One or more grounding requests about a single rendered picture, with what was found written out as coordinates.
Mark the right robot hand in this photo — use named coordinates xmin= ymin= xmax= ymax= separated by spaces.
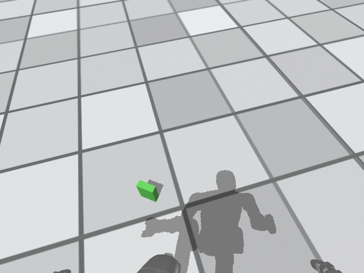
xmin=311 ymin=259 xmax=342 ymax=273

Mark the carton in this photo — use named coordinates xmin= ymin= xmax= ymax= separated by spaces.
xmin=136 ymin=180 xmax=159 ymax=202

